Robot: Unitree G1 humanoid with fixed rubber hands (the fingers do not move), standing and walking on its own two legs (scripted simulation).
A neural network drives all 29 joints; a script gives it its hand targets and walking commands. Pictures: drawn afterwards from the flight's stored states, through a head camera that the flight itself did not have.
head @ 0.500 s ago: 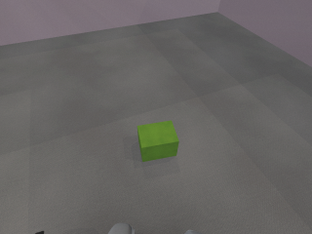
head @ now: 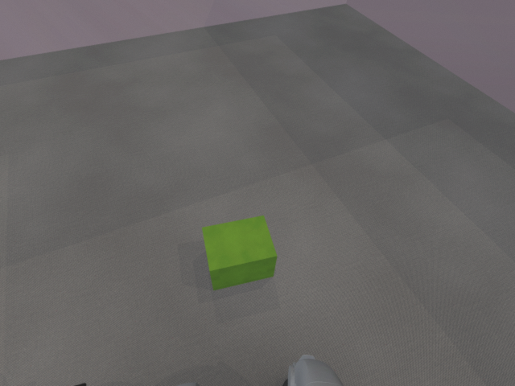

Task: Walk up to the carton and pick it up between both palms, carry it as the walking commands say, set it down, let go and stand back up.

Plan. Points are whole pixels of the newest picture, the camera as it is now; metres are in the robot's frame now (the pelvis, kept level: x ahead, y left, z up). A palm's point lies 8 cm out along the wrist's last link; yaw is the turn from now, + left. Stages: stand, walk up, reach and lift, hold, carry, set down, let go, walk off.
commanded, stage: walk up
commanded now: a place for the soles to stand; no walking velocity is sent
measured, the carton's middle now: (238, 252) +0.67 +0.07 -0.65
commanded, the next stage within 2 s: none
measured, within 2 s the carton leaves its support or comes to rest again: neither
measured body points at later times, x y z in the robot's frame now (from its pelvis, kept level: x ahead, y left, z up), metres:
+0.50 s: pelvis +0.11 -0.03 +0.00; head +0.14 -0.02 +0.45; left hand +0.15 +0.28 -0.13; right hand +0.24 -0.33 -0.12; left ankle +0.17 +0.09 -0.71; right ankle +0.12 -0.13 -0.71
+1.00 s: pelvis +0.16 -0.01 +0.03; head +0.18 -0.01 +0.48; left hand +0.23 +0.30 -0.10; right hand +0.28 -0.29 -0.10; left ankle +0.17 +0.09 -0.71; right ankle +0.12 -0.13 -0.71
